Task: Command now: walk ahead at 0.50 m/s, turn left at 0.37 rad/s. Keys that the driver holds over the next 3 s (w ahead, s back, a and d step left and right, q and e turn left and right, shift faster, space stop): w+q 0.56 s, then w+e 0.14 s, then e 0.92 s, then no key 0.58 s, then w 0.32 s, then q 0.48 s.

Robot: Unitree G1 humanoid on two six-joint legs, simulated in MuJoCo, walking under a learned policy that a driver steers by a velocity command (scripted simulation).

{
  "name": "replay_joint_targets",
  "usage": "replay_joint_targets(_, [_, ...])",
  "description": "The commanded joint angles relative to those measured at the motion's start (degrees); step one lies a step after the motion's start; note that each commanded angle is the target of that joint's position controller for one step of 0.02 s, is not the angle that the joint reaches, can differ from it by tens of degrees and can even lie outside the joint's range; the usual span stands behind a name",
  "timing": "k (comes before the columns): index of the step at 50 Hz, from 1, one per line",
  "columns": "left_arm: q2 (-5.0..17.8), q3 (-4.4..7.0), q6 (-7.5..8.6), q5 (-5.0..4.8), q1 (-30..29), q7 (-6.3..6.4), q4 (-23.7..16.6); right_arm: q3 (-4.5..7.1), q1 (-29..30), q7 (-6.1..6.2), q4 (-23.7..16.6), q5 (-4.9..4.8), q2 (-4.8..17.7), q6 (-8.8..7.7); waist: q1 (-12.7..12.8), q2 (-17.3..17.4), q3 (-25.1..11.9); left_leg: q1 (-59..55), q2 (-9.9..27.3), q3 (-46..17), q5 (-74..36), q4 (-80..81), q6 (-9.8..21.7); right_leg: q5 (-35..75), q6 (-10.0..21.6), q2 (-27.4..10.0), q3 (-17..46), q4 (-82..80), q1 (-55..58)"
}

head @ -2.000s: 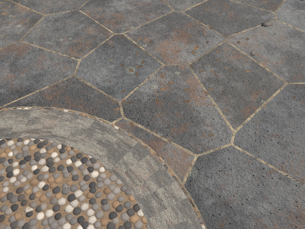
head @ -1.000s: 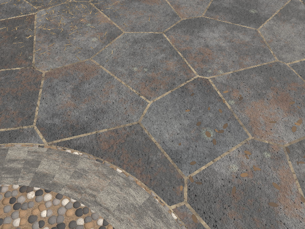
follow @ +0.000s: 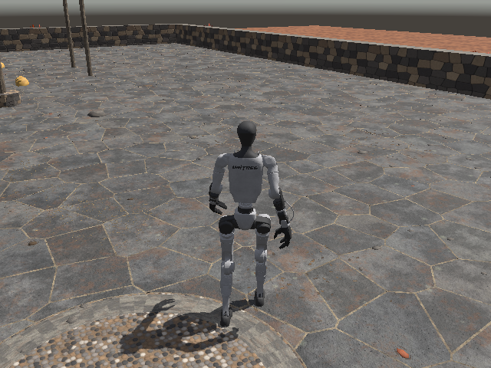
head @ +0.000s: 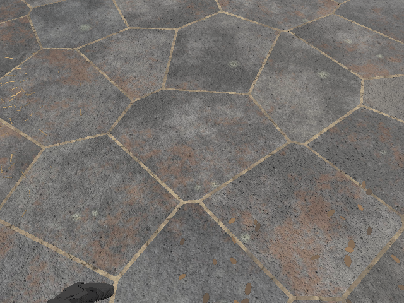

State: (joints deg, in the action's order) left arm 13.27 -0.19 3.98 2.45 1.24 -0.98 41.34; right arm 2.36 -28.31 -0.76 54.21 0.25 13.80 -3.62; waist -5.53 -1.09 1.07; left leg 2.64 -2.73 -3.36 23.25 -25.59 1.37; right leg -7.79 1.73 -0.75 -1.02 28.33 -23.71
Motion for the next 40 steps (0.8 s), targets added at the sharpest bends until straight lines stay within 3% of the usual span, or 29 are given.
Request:
replay_joint_targets(1, [19.0,5.81,0.22,1.15,23.0,2.0,2.0,0.43,-0.2,0.51,-7.8,-1.64,1.8,-0.79,11.1,-16.2,-16.4,31.7,-2.0,2.9,7.6,-34.3,3.1,-17.1,9.3,-26.2,35.2,-12.8,39.7])
replay_joint_targets(2, [14.0,5.09,-0.47,-0.13,20.2,1.87,1.7,1.74,1.2,0.99,-6.1,0.14,7.5,0.44,10.3,-7.7,-11.1,35.7,1.6,0.2,6.6,-40.7,3.8,-24.3,10.2,-24.6,37.3,-14.5,33.3])
replay_joint_targets(3, [9.3,3.82,-0.3,-0.54,15.9,1.65,1.0,2.12,4.1,0.46,-6.1,0.52,7.5,0.8,8.6,-3.7,-4.2,35.9,3.9,-1.0,1.3,-40.9,4.0,-22.4,9.0,-21.3,29.1,-15.6,26.9])
replay_joint_targets(4, [7.0,3.28,0.1,-0.65,13.4,1.42,1.1,1.97,5.4,-0.03,-6.2,0.46,6.0,0.99,7.3,-3.7,-1.1,34.5,5.5,-0.6,-2.2,-39.4,3.4,-14.2,7.8,-18.5,21.8,-17.2,22.3])
replay_joint_targets(6, [5.3,2.86,0.97,-0.87,12.9,1.64,1.9,2.15,5.8,-0.82,-6.0,1.39,5.1,2.18,5.5,-5.8,0.5,31.8,6.9,0.3,-5.1,-38.0,2.2,-3.6,5.9,-14.9,12.3,-18.6,18.1])
replay_joint_targets(9, [5.9,3.34,2.29,-1.49,15.3,1.62,3.6,2.07,9.4,-1.74,-7.6,1.57,3.7,3.27,4.8,-4.3,0.2,34.0,7.2,1.0,-9.5,-38.2,1.2,6.8,6.5,-14.6,5.9,-19.6,18.8])
replay_joint_targets(14, [6.0,3.69,2.24,-1.29,18.4,1.56,6.0,1.37,19.4,-3.01,-11.3,1.64,2.7,3.55,6.0,-3.6,2.5,38.3,7.8,2.9,-18.5,-28.5,0.0,12.5,6.8,-13.6,-2.9,-20.3,20.2])
replay_joint_targets(17, [7.4,4.11,2.14,-1.27,19.6,1.66,6.9,0.56,25.6,-3.77,-13.7,1.7,2.1,3.32,7.2,-3.6,3.9,34.3,7.2,6.2,-22.6,-18.5,1.0,14.0,6.0,-13.5,-7.0,-20.1,20.0])
replay_joint_targets(20, [8.8,4.58,1.51,-1.24,22.0,1.96,8.4,0.49,29.1,-4.02,-15.4,1.99,2.9,3.33,8.0,-3.2,4.6,32.2,6.0,9.1,-19.1,-13.0,3.3,19.4,5.2,-14.9,-9.5,-17.9,24.4])
replay_joint_targets(23, [11.1,5.06,0.32,-1.12,22.7,2.38,9.3,1.12,26.6,-3.32,-15.4,2.37,4.3,3.37,6.2,-4.5,1.8,25.4,1.3,12.4,-10.5,-10.3,6.7,42.6,4.2,-15.3,-12.6,-7.2,29.0])
replay_joint_targets(24, [11.9,5.25,-0.3,-1.1,22.7,2.46,9.5,1.7,22.0,-2.91,-14.2,2.42,5.2,3.11,4.2,-4.6,-1.2,20.0,-1.0,12.8,-8.1,-9.1,8.2,48.2,4.0,-15.2,-13.3,1.0,29.3])
replay_joint_targets(25, [12.3,5.24,-0.84,-1.32,22.2,2.44,9.2,2.63,13.5,-2.25,-11.5,2.75,6.5,2.53,0.3,-2.8,-6.2,8.9,-2.9,12.0,-9.8,-4.9,9.9,44.5,3.0,-14.4,-14.4,13.3,25.2])
replay_joint_targets(26, [10.7,4.72,-0.87,-1.03,22.4,2.28,7.5,4.38,4.2,-1.19,-9.0,3.3,11.3,2.3,-3.2,2.8,-12.4,-6.1,4.8,0.3,-3.8,-2.1,12.8,26.2,1.1,-12.7,-14.6,30.5,13.1])
replay_joint_targets(27, [4.2,3.46,-0.5,-1.27,24.0,0.94,3.1,5.87,6.7,-0.52,-10.2,2.24,18.2,2.62,1.6,16.6,-16.2,-21.9,21.4,-31.0,-3.9,3.0,21.1,-24.3,-2.7,-0.8,-10.7,50.2,-12.9])
replay_joint_targets(28, [9.4,4.43,0.09,-0.81,15.7,0.88,1.6,5.73,4.3,-0.19,-10.8,0.75,17.1,3.28,-2.3,5.9,-16.4,-21.1,22.0,-37.2,-7.1,8.7,20.9,-21.9,-2.4,-0.4,1.3,53.4,-18.8])
replay_joint_targets(29, [8.1,4.02,0.67,-1.99,14.0,0.62,1.2,4.91,7.5,0.44,-9.7,0.69,14.3,3.35,0.0,4.0,-8.6,-14.7,21.4,-26.2,-13.8,9.1,19.1,-14.6,-1.4,-3.9,1.6,50.8,-20.6])
replay_joint_targets(30, [7.1,3.54,1.11,-2.2,16.0,0.7,2.8,3.72,10.3,0.59,-9.4,0.6,10.1,2.89,2.8,1.1,-4.5,-6.6,19.0,-19.9,-22.5,9.8,16.6,-11.0,-1.0,-5.7,1.3,45.1,-16.3])
replay_joint_targets(31, [6.5,3.48,0.56,-1.56,17.4,0.68,4.2,2.9,12.8,0.69,-9.4,0.57,7.9,2.22,5.1,0.5,-2.5,-1.3,16.2,-14.4,-28.3,10.7,14.4,-10.3,-1.0,-6.9,1.5,41.4,-12.1])
replay_joint_targets(32, [6.1,3.33,-0.57,-0.71,20.1,0.55,5.4,2.23,14.3,0.67,-9.3,0.41,6.3,1.53,6.9,1.6,-2.7,2.3,14.7,-10.5,-31.0,12.2,13.1,-9.7,-1.2,-7.4,1.6,39.2,-7.7])
replay_joint_targets(33, [5.9,3.37,-1.64,-0.4,21.3,0.29,6.4,1.88,13.9,0.43,-8.9,0.47,5.6,0.65,7.3,2.1,-3.0,4.2,13.9,-8.3,-33.6,13.2,12.5,-9.4,-1.3,-7.2,1.4,38.4,-5.2])
replay_joint_targets(35, [5.4,3.51,-2.64,-0.74,20.4,-0.44,6.6,2.12,12.1,0.22,-7.3,0.4,7.0,-0.54,7.6,2.5,-1.5,5.4,13.2,-4.9,-34.3,15.6,11.9,-6.9,-1.2,-6.8,1.2,36.2,-6.2])
replay_joint_targets(37, [5.0,3.64,-2.97,-1.14,17.2,-0.57,6.2,1.94,10.6,0.31,-6.1,0.64,7.1,-1.06,6.9,2.4,1.5,5.0,12.8,-0.7,-44.5,15.9,10.0,-3.1,-1.3,-6.0,1.5,32.9,-9.3])
replay_joint_targets(40, [4.2,3.49,-2.81,-1.57,14.3,-0.37,5.8,1.28,10.7,0.72,-5.3,0.73,6.4,-1.24,6.6,4.0,2.1,3.8,11.4,6.1,-55.1,14.4,6.6,2.3,-1.0,-3.1,1.7,25.0,-9.3])
